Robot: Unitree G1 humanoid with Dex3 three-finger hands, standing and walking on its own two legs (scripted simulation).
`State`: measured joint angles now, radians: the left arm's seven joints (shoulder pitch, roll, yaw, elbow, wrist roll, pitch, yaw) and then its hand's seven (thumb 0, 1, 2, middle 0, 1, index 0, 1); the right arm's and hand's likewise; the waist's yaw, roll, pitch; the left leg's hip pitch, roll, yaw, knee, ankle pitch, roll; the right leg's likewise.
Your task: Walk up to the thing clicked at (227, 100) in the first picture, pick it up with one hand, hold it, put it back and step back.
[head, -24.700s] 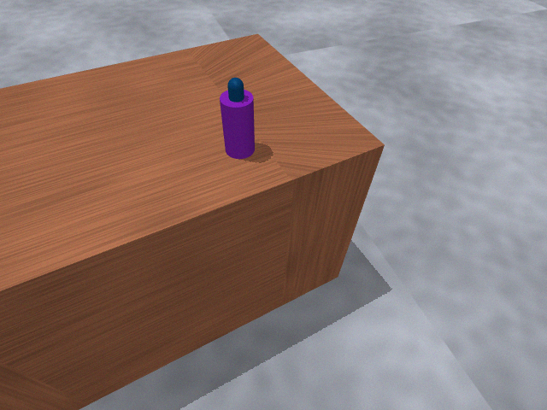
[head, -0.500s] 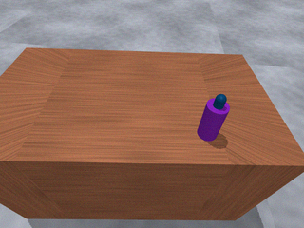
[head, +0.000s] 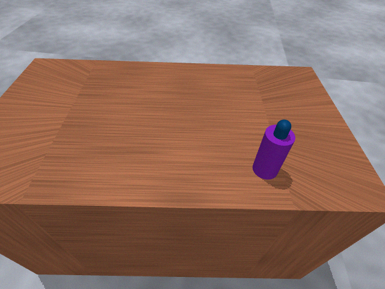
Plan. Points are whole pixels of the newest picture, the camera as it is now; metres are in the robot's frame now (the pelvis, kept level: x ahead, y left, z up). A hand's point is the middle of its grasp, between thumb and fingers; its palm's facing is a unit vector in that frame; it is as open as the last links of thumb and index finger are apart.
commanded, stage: home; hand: right
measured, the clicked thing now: (274, 148) +0.47 -0.20 +0.01
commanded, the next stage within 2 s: stand in 0.76 s
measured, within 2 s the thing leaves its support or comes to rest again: neither
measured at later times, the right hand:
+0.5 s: hand out of the picture +0.07 -0.26 -0.15, palm faces -0.05 +0.93 -0.36, open 17.2 cm
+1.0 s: hand out of the picture +0.08 -0.26 -0.15, palm faces -0.05 +0.93 -0.36, open 16.3 cm
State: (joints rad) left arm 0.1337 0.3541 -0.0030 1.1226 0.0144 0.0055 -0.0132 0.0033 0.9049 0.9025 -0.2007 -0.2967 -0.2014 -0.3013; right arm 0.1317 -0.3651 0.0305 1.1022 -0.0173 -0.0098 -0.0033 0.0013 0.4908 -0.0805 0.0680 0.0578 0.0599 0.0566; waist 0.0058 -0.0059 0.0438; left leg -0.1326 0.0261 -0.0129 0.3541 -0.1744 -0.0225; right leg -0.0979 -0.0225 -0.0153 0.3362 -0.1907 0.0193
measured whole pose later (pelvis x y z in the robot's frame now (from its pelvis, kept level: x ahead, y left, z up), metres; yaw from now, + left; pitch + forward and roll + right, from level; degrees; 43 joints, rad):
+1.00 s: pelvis +0.00 +0.00 +0.00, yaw +0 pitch -3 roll +0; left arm 0.13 0.35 0.00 1.12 0.01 0.00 -0.01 0.00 0.91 0.90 -0.20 -0.30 -0.20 -0.30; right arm 0.13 -0.36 0.02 1.11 -0.02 -0.01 0.00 0.00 0.38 -0.19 0.12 0.14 0.12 0.14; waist 0.00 0.00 0.05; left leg -0.12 0.02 -0.02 0.33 -0.17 -0.02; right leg -0.09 -0.02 -0.02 0.32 -0.19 0.02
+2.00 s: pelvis +0.01 +0.00 +0.00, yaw +0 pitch -2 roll +0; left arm 0.13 0.35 0.00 1.11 0.01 0.00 -0.01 0.00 0.91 0.90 -0.20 -0.30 -0.20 -0.30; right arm 0.12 -0.36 0.01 1.12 -0.02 0.00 0.00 0.01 -0.90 -0.90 0.21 0.30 0.20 0.30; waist 0.00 0.00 0.06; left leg -0.12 0.02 -0.02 0.33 -0.18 -0.02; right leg -0.08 -0.02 -0.02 0.32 -0.20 0.02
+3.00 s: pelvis +0.01 +0.00 +0.00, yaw +0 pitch -2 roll +0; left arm 0.14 0.35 0.00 1.11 0.01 0.00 -0.01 0.00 0.91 0.90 -0.20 -0.30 -0.20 -0.30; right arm 0.12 -0.35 0.01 1.11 -0.02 0.00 0.00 0.01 -0.90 -0.90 0.21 0.30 0.20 0.30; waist 0.00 0.00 0.05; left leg -0.12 0.02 -0.02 0.33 -0.17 -0.02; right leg -0.08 -0.02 -0.02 0.32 -0.20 0.02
